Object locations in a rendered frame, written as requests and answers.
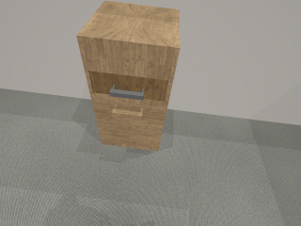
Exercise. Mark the drawer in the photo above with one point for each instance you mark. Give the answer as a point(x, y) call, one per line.
point(154, 89)

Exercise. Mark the handle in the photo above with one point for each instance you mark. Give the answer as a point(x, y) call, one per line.
point(127, 114)
point(126, 94)

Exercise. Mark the cabinet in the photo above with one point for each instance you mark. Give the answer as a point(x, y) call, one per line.
point(134, 40)

